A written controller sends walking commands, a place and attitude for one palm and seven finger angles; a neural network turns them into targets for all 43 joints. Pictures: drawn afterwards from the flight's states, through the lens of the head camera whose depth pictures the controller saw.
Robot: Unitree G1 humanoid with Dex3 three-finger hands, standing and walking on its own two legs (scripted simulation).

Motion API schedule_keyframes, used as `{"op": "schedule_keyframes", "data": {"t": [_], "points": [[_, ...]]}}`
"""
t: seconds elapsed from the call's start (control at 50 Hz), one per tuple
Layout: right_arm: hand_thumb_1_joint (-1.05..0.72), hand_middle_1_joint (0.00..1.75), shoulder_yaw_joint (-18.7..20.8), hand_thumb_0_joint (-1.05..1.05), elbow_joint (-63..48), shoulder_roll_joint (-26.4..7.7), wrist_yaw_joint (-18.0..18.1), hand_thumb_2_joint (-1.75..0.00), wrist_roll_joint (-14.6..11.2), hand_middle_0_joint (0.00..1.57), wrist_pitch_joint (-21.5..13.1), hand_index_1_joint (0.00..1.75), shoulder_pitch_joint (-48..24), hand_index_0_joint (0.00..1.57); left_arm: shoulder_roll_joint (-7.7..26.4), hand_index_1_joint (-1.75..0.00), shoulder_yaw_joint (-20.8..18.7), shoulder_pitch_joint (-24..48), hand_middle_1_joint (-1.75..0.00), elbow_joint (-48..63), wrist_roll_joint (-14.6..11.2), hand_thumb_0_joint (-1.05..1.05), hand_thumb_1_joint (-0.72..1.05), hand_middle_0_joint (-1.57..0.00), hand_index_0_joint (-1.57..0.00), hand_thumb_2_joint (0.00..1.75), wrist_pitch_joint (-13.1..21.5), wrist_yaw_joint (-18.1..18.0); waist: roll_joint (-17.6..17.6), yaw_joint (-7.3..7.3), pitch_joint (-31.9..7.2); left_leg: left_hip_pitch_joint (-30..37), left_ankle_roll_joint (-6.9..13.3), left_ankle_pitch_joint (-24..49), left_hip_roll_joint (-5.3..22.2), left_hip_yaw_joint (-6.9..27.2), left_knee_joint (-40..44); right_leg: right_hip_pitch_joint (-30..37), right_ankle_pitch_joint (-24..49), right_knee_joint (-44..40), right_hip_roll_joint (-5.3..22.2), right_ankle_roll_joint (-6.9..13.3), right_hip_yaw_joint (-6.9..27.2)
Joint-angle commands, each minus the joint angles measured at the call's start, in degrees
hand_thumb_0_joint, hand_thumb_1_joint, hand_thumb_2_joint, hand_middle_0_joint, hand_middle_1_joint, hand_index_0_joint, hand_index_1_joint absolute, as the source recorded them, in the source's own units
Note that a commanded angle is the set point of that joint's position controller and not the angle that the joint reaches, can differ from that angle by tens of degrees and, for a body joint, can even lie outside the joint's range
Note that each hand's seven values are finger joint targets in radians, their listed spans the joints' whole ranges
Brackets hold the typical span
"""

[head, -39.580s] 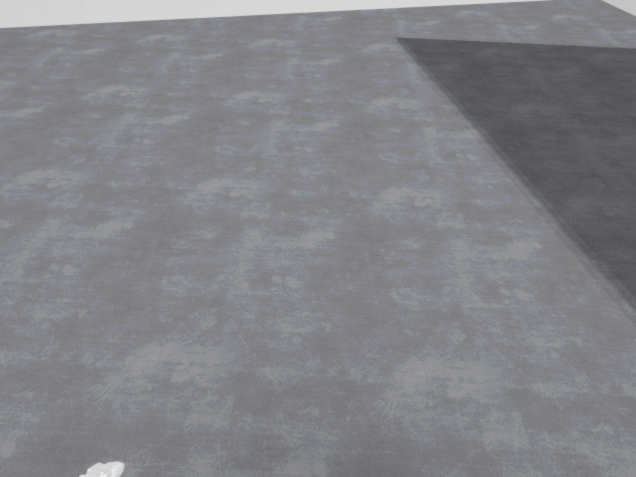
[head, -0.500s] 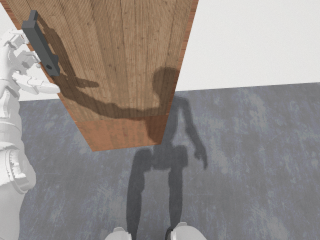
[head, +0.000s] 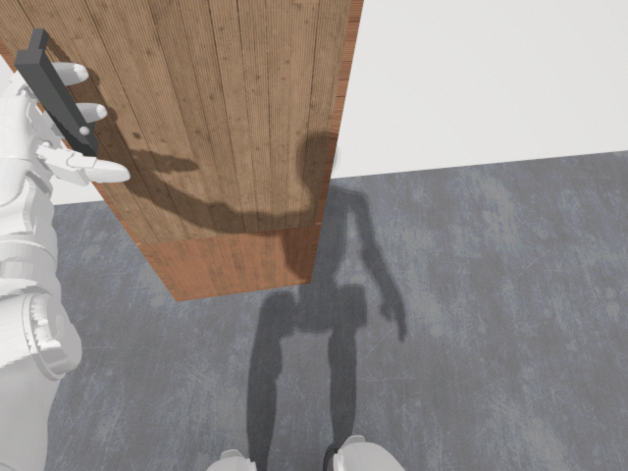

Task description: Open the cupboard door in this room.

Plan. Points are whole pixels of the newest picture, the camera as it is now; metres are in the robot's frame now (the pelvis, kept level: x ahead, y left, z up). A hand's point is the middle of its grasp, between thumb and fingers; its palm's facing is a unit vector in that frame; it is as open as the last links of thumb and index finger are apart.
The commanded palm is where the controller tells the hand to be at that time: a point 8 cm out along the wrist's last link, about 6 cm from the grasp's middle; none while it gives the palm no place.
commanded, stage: slide the fingers in behind the handle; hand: left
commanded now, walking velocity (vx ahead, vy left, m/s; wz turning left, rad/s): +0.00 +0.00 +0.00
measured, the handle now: (65, 97) +0.55 +0.26 +0.11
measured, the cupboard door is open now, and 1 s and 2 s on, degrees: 0 0 34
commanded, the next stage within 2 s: close the thumb around the handle in 0.34 s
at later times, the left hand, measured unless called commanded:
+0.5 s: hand (81, 133) +0.50 +0.23 +0.11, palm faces +0.09 -1.00 -0.01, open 14.0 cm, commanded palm +0.47 +0.27 +0.11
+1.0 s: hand (78, 134) +0.50 +0.24 +0.11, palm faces +0.08 -1.00 -0.01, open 6.5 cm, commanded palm +0.47 +0.28 +0.11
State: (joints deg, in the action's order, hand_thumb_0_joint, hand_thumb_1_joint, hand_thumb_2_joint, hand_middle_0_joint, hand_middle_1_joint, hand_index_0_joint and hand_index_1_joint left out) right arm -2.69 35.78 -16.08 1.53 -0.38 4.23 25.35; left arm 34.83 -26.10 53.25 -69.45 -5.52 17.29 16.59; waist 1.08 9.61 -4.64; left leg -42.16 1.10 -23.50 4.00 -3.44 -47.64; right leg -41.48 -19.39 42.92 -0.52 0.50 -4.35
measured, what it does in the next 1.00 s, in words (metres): stands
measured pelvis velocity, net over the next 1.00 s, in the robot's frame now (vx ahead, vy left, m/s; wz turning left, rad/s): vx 0.00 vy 0.01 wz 0.00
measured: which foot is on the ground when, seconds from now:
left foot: down 0.00-1.00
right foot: down 0.00-1.00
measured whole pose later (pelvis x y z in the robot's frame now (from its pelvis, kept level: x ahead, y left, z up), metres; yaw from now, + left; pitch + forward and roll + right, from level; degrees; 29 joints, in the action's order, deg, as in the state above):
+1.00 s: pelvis +0.00 +0.01 +0.00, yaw +0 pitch +17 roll -2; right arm -2.3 35.8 -16.3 1.7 -0.2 3.4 24.1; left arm 33.3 -24.8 52.4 -68.3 -6.1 17.9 15.9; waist 1.1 8.9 -5.0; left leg -41.8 1.4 -23.5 3.4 -3.4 -48.0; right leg -41.1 -19.5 43.3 0.0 0.1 -4.2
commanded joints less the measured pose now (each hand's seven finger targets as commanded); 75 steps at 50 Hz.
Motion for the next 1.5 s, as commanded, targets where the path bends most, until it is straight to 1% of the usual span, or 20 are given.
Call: {"op": "schedule_keyframes", "data": {"t": [0.0,0.18,0.24,0.3,0.34,0.38,0.42,0.44,0.5,0.56,0.62,0.7,0.8,0.92,1.02,1.06,1.08,1.18,1.24,1.48], "points": [[-0.9,0.3,3.9,0.0,-2.9,-10.34,0.79,-0.9,0.52,0.2,-1.49,0.3,8.74,0.2,17.2,-1.2,-1.15,26.96,-1.2,12.6,-0.28,0.0,-0.5,-0.3,-0.3,0.3,3.57,-0.2,7.29,0.44,-23.42,14.5,1.19,21.41,-2.46,3.9,3.85,12.32,20.55,-3.06,-2.1,0.06,3.32],[-0.9,0.3,4.14,0.0,-3.15,-10.2,0.61,-0.9,0.38,0.2,-1.7,0.3,8.18,0.2,14.12,-1.2,0.44,25.36,-1.2,12.77,-1.08,0.0,-0.5,-0.3,-0.3,0.3,3.8,0.46,7.32,0.17,-24.56,17.07,0.74,23.5,-2.21,4.27,3.69,10.81,20.75,-2.8,-2.21,0.05,2.65],[-0.9,0.3,4.35,0.0,-3.29,-10.13,0.42,-0.9,0.56,0.2,-1.64,0.3,8.36,0.2,14.95,-1.2,-1.13,24.27,-1.2,15.45,-1.23,0.0,-0.5,-0.3,-0.3,0.3,4.7,-0.29,8.56,-0.95,-28.38,20.52,0.34,28.68,-1.96,4.82,3.26,11.4,23.03,-1.99,-2.35,0.27,2.35],[-0.9,0.3,4.4,0.0,-3.29,-10.14,0.21,-0.9,0.59,0.2,-1.45,0.3,8.21,0.2,13.54,-1.2,-0.72,22.49,-1.2,14.77,-1.79,0.0,-0.5,-0.3,-0.3,0.3,4.55,-0.33,5.5,-0.9,-26.67,19.3,0.61,28.73,-1.94,4.64,3.3,12.44,23.99,-2.24,-2.54,0.25,2.29],[-0.9,0.3,4.31,0.0,-3.01,-10.07,0.3,-0.9,0.41,0.2,-1.44,0.3,7.56,0.2,12.79,-1.2,0.38,24.41,-1.2,14.26,-1.59,0.0,-0.5,-0.3,-0.3,0.3,4.08,-0.36,5.88,-0.14,-23.81,17.56,0.68,25.34,-2.06,4.25,3.82,11.68,22.45,-2.77,-2.37,0.02,2.46],[-0.9,0.3,4.39,0.0,-3.4,-10.11,0.34,-0.9,0.36,0.2,-1.43,0.3,7.5,0.2,13.71,-1.2,-0.27,22.99,-1.2,14.72,-1.14,0.0,-0.5,-0.3,-0.3,0.3,4.23,-0.46,6.87,-0.98,-24.87,18.19,0.56,25.72,-2.17,4.51,4.01,11.88,22.02,-2.56,-2.27,0.32,2.42],[-0.9,0.3,4.35,0.0,-2.85,-10.06,0.32,-0.9,0.48,0.2,-1.54,0.3,7.57,0.2,12.96,-1.2,0.24,25.15,-1.2,15.52,-1.53,0.0,-0.5,-0.3,-0.3,0.3,4.52,-0.58,7.11,-0.14,-24.81,19.48,0.5,26.82,-1.95,4.71,3.87,10.83,22.31,-2.62,-2.31,0.16,2.28],[-0.9,0.3,4.42,0.0,-2.93,-10.13,0.36,-0.9,0.5,0.2,-1.5,0.3,7.68,0.2,14.35,-1.21,-1.04,23.69,-1.21,15.27,-1.42,0.0,-0.44,-0.3,-0.3,0.32,4.72,-0.61,6.75,-1.05,-25.64,19.59,0.32,27.65,-1.92,4.98,3.84,11.56,22.47,-2.28,-2.34,0.31,2.22],[-0.9,0.3,4.52,0.0,-3.29,-9.74,0.06,-0.9,0.56,0.2,-1.67,0.3,7.34,0.2,10.87,-1.22,0.74,22.78,-1.22,17.56,-2.19,0.0,-0.28,-0.32,-0.32,0.4,5.34,-0.35,8.05,-1.15,-26.79,21.84,0.23,31.12,-1.8,4.94,3.44,11.3,23.77,-2.08,-2.45,0.42,2.07],[-0.9,0.3,4.31,0.0,-2.94,-9.96,0.24,-0.9,0.36,0.2,-1.51,0.3,6.91,0.2,11.69,-1.24,0.7,22.74,-1.24,14.05,-2.0,0.0,-0.11,-0.33,-0.33,0.47,4.37,-0.38,4.04,-0.33,-22.59,17.34,0.64,25.11,-2.04,4.44,4.18,11.67,21.85,-2.9,-2.37,0.07,2.29],[-0.9,0.3,4.32,0.0,-3.11,-10.19,0.47,-0.9,0.43,0.2,-1.7,0.3,6.91,0.2,14.51,-1.26,-1.06,23.69,-1.26,15.43,-1.58,0.0,0.06,-0.34,-0.34,0.54,4.77,-0.39,6.1,-0.96,-24.74,17.95,0.61,25.06,-2.27,4.48,4.23,12.5,22.05,-2.66,-2.13,0.28,2.62],[-0.9,0.3,4.23,0.0,-2.96,-9.84,0.44,-0.9,0.61,0.2,-1.94,0.3,7.02,0.2,11.88,-1.28,0.61,24.06,-1.28,15.75,-1.93,0.0,0.28,-0.36,-0.36,0.64,5.22,-0.13,7.83,-0.77,-24.98,20.04,0.3,27.44,-2.04,4.86,3.86,10.79,21.97,-2.33,-2.29,0.44,2.24],[-0.9,0.3,4.14,0.0,-3.06,-10.24,0.56,-0.9,0.62,0.2,-2.04,0.3,7.05,0.2,14.85,-1.31,-1.36,23.94,-1.31,14.55,-1.64,0.0,0.56,-0.38,-0.38,0.76,5.12,-0.09,6.92,-1.11,-24.82,17.79,0.45,24.77,-2.21,4.7,4.07,12.0,21.25,-2.24,-2.21,0.45,2.45],[-0.9,0.3,4.14,0.0,-2.93,-10.17,0.68,-0.9,0.49,0.2,-2.04,0.3,7.21,0.2,13.13,-1.35,0.69,25.06,-1.35,14.17,-1.44,0.0,0.9,-0.4,-0.4,0.9,4.68,0.04,7.07,-0.14,-24.78,18.64,0.38,24.26,-1.99,5.02,3.96,9.88,19.81,-2.48,-2.25,0.28,2.29],[-0.9,0.3,4.41,0.0,-2.42,-10.42,0.53,-0.9,0.74,0.2,-2.16,0.3,7.93,0.2,13.06,-1.35,0.64,26.56,-1.35,15.12,-1.22,0.0,0.9,-0.4,-0.4,0.9,4.83,-0.52,7.44,-0.11,-26.3,20.29,0.03,25.85,-1.71,5.77,3.73,8.88,19.39,-2.13,-2.32,0.32,2.0],[-0.9,0.3,4.34,0.0,-2.35,-10.07,0.32,-0.9,0.76,0.2,-2.26,0.3,7.64,0.2,9.97,-1.35,2.54,25.8,-1.35,13.76,-1.26,0.0,0.9,-0.4,-0.4,0.9,4.48,-0.61,8.5,0.21,-24.19,19.98,0.02,24.3,-1.82,5.39,3.79,7.41,17.99,-2.7,-2.33,0.29,1.93],[-0.9,0.3,4.37,0.0,-2.01,-10.46,0.47,-0.9,0.81,0.2,-2.23,0.3,8.07,0.2,12.32,-1.35,1.24,26.84,-1.35,13.91,-0.95,0.0,0.9,-0.4,-0.4,0.9,4.57,-0.98,5.68,0.48,-23.9,18.97,0.23,23.6,-1.67,5.75,3.94,7.98,17.84,-2.68,-2.35,0.24,1.92],[-0.9,0.3,3.98,0.0,-2.11,-10.29,0.53,-0.9,0.75,0.2,-2.24,0.3,7.88,0.2,12.6,-1.35,1.66,27.29,-1.35,12.29,-0.55,0.0,0.9,-0.4,-0.4,0.9,4.18,-0.69,6.63,0.61,-22.44,16.38,0.49,21.02,-2.15,5.11,4.25,9.17,17.61,-2.92,-2.22,0.21,2.35],[-0.9,0.3,4.12,0.0,-2.2,-10.52,0.79,-0.9,0.81,0.2,-2.24,0.3,8.12,0.2,16.89,-1.35,-1.65,26.51,-1.35,12.89,-0.32,0.0,0.9,-0.4,-0.4,0.9,4.64,-0.62,7.77,-0.35,-25.57,17.79,0.48,23.53,-2.06,5.07,3.56,10.12,19.51,-2.46,-2.16,0.29,2.65],[-0.9,0.3,4.72,0.0,-7.35,-9.41,-0.13,-0.9,-0.64,0.2,-1.72,0.3,3.62,0.2,9.96,-1.35,-1.13,4.16,-1.35,24.2,-5.33,0.0,0.9,-0.4,-0.4,0.9,3.39,1.06,4.05,-5.41,-24.96,16.98,0.67,26.72,-2.21,2.64,5.97,18.69,25.36,-2.93,-2.39,0.47,2.39]]}}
